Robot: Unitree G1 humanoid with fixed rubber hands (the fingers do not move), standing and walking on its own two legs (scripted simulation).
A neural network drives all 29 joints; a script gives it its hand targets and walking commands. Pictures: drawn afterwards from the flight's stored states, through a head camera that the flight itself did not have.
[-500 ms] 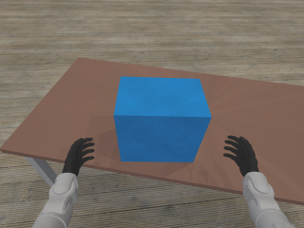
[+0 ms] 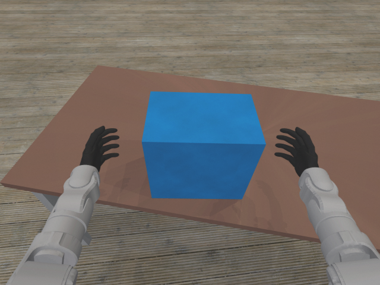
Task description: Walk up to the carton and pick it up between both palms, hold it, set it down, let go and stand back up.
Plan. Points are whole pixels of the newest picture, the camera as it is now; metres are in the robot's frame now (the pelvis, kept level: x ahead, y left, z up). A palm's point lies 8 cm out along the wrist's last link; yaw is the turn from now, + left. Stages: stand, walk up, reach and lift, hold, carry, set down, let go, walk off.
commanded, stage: reach and lift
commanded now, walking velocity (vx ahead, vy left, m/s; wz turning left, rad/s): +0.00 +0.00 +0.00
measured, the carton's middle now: (199, 148) +0.48 -0.02 -0.02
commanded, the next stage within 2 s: none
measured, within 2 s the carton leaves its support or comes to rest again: neither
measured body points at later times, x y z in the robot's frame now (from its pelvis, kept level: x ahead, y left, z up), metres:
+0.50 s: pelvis +0.00 +0.00 +0.00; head +0.03 +0.00 +0.45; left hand +0.43 +0.22 +0.12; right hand +0.42 -0.26 +0.12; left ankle -0.01 +0.13 -0.74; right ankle +0.00 -0.12 -0.74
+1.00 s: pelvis +0.00 +0.00 +0.00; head +0.05 +0.01 +0.45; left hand +0.48 +0.22 +0.17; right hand +0.47 -0.26 +0.19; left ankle -0.02 +0.13 -0.74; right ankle +0.00 -0.11 -0.74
